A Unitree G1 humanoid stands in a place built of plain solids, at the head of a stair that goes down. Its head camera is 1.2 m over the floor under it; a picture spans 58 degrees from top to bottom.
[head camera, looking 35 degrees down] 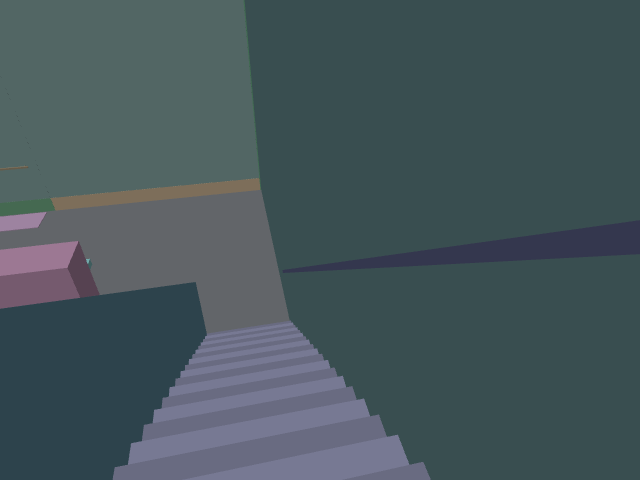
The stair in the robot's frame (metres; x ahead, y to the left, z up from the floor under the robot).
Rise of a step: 0.17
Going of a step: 0.21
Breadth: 1.20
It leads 12 degrees to the left of straight ahead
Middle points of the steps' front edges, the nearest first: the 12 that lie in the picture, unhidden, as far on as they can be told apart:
0.90 0.26 -0.51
1.10 0.30 -0.68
1.31 0.35 -0.85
1.51 0.39 -1.02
1.71 0.44 -1.19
1.92 0.48 -1.36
2.12 0.52 -1.53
2.33 0.57 -1.69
2.53 0.61 -1.86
2.74 0.66 -2.03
2.94 0.70 -2.20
3.14 0.75 -2.37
